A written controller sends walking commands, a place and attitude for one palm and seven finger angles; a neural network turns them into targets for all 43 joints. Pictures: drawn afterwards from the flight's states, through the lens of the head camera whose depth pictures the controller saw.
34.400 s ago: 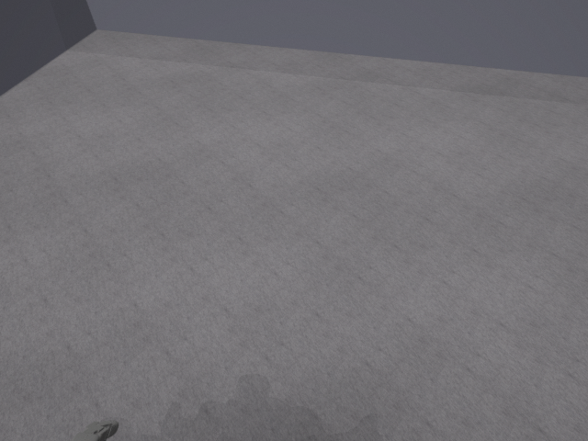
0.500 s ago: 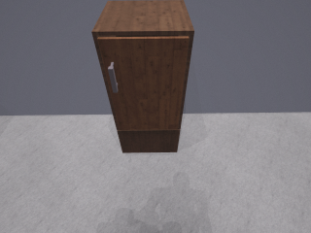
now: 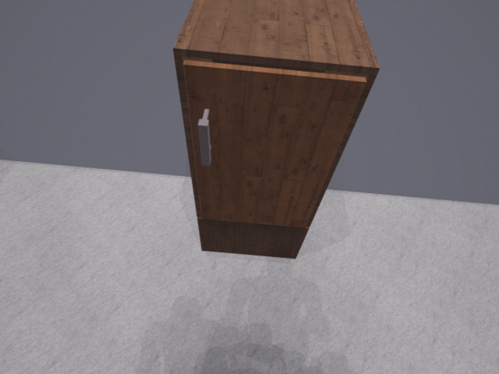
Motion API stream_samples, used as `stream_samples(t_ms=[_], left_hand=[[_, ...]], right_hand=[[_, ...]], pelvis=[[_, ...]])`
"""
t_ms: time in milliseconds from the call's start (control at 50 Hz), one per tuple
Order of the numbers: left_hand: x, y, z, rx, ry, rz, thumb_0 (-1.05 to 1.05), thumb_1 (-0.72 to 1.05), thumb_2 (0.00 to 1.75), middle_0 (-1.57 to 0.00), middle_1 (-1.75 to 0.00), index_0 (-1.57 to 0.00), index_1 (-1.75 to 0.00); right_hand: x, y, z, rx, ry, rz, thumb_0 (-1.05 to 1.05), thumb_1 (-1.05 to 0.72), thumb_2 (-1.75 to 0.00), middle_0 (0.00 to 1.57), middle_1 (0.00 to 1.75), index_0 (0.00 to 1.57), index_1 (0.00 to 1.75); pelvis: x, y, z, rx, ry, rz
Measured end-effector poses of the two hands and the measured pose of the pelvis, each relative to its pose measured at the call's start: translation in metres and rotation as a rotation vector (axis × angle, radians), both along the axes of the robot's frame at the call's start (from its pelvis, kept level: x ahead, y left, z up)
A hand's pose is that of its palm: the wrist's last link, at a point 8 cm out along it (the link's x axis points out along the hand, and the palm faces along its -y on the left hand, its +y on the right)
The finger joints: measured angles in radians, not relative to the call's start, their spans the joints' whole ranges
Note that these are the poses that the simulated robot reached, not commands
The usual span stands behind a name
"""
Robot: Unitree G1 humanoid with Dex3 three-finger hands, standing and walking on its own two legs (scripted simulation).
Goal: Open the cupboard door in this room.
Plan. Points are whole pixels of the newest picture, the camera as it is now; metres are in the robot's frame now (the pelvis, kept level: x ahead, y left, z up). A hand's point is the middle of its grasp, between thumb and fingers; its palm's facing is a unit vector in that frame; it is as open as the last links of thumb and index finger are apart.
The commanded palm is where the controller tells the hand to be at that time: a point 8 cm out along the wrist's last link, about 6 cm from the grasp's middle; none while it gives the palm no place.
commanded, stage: come to a stop and stand still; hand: left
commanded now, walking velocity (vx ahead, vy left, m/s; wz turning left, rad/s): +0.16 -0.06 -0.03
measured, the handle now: (206, 138) +0.61 +0.16 -0.04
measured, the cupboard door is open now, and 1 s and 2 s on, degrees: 0 0 0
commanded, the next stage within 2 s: look again from close up in 1.12 s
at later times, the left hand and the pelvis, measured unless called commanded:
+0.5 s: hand (158, 370) +0.14 +0.17 -0.17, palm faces +0.04 -0.98 -0.22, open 7.3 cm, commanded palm none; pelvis +0.05 -0.01 +0.00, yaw +2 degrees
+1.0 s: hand out of the picture +0.02 +0.23 -0.16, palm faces +0.02 -0.97 -0.24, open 7.4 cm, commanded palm none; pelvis +0.01 +0.05 +0.00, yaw +0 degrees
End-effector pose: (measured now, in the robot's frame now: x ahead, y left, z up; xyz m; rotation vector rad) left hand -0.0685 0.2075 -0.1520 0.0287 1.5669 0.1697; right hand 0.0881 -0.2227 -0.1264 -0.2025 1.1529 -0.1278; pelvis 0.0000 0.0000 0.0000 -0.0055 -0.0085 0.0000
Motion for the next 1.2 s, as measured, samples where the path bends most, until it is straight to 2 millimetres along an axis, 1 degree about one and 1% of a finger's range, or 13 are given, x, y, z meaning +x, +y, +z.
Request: stream_samples(t_ms=[100, 180, 260, 340, 400, 460, 600, 700, 800, 860, 920, 1100, 1200], left_hand=[[0.106, 0.015, 0.008, 0.059, -0.207, -0.054, 0.01, 0.92, 0.9, -0.19, -0.29, -0.2, -0.3], [0.17, 0.019, 0.015, 0.116, -0.317, -0.093, 0.01, 0.94, 0.9, -0.19, -0.29, -0.2, -0.3], [0.208, 0.009, 0.017, 0.15, -0.359, -0.137, 0.0, 0.93, 0.9, -0.19, -0.29, -0.2, -0.3], [0.221, 0.0, 0.021, 0.144, -0.361, -0.145, 0.0, 0.92, 0.9, -0.19, -0.29, -0.2, -0.3], [0.219, -0.001, 0.021, 0.136, -0.356, -0.128, 0.0, 0.92, 0.9, -0.2, -0.3, -0.2, -0.3], [0.208, 0.004, 0.017, 0.124, -0.343, -0.112, 0.0, 0.91, 0.9, -0.2, -0.3, -0.2, -0.3], [0.168, 0.038, -0.003, 0.113, -0.305, -0.087, 0.0, 0.91, 0.9, -0.2, -0.3, -0.2, -0.3], [0.14, 0.061, 0.008, 0.136, -0.281, -0.093, 0.0, 0.91, 0.9, -0.2, -0.3, -0.2, -0.3], [0.114, 0.073, 0.018, 0.169, -0.288, -0.095, 0.0, 0.91, 0.9, -0.2, -0.3, -0.2, -0.3], [0.099, 0.073, 0.024, 0.163, -0.27, -0.108, 0.0, 0.91, 0.9, -0.2, -0.3, -0.2, -0.3], [0.091, 0.072, 0.025, 0.15, -0.254, -0.115, 0.0, 0.91, 0.9, -0.2, -0.3, -0.2, -0.3], [0.082, 0.061, 0.023, 0.11, -0.24, -0.109, 0.0, 0.91, 0.9, -0.2, -0.3, -0.2, -0.3], [0.079, 0.053, 0.02, 0.099, -0.212, -0.108, 0.0, 0.92, 0.9, -0.2, -0.3, -0.2, -0.3]], right_hand=[[-0.004, -0.012, 0.002, -0.009, 0.055, -0.044, -0.02, -0.95, -0.9, 0.2, 0.3, 0.2, 0.3], [-0.012, -0.019, -0.01, 0.015, 0.142, -0.067, -0.01, -0.94, -0.9, 0.2, 0.3, 0.2, 0.3], [-0.015, -0.027, -0.03, 0.056, 0.217, -0.107, -0.01, -0.93, -0.9, 0.2, 0.3, 0.2, 0.3], [-0.016, -0.031, -0.031, 0.06, 0.27, -0.115, 0.0, -0.92, -0.9, 0.2, 0.3, 0.19, 0.3], [-0.012, -0.033, -0.028, 0.045, 0.283, -0.097, 0.0, -0.92, -0.9, 0.2, 0.3, 0.19, 0.3], [-0.006, -0.032, -0.023, 0.023, 0.262, -0.079, 0.0, -0.91, -0.9, 0.2, 0.3, 0.19, 0.3], [0.009, -0.014, -0.012, -0.038, 0.082, -0.063, 0.0, -0.91, -0.9, 0.2, 0.3, 0.19, 0.3], [0.017, 0.011, -0.009, -0.005, -0.033, -0.037, 0.0, -0.91, -0.9, 0.19, 0.3, 0.19, 0.3], [0.016, 0.036, -0.018, 0.063, -0.06, -0.003, 0.0, -0.91, -0.9, 0.2, 0.3, 0.19, 0.3], [0.008, 0.041, -0.018, 0.079, -0.065, -0.026, 0.0, -0.93, -0.9, 0.2, 0.3, 0.2, 0.3], [-0.008, 0.041, -0.016, 0.072, -0.043, -0.034, -0.01, -0.94, -0.9, 0.2, 0.3, 0.2, 0.3], [-0.077, 0.035, -0.021, 0.048, 0.158, -0.05, 0.0, -0.92, -0.9, 0.2, 0.3, 0.2, 0.3], [-0.102, 0.035, -0.022, 0.054, 0.234, -0.069, 0.0, -0.91, -0.9, 0.2, 0.3, 0.19, 0.3]], pelvis=[[0.028, -0.004, 0.006, 0.014, 0.004, 0.005], [0.049, -0.016, 0.002, 0.028, -0.01, 0.013], [0.066, -0.028, -0.007, 0.031, -0.018, 0.011], [0.068, -0.029, -0.004, 0.026, -0.01, 0.027], [0.063, -0.025, -0.002, 0.029, -0.006, 0.032], [0.057, -0.018, -0.001, 0.025, -0.002, 0.032], [0.043, 0.012, -0.013, 0.009, -0.026, 0.021], [0.036, 0.028, -0.009, 0.01, -0.046, -0.002], [0.024, 0.036, -0.01, 0.025, -0.045, -0.01], [0.018, 0.041, -0.005, 0.018, -0.041, -0.007], [0.014, 0.044, -0.002, 0.018, -0.034, -0.01], [0.009, 0.045, 0.002, 0.02, -0.023, 0.005], [0.011, 0.041, 0.003, 0.021, -0.019, 0.008]])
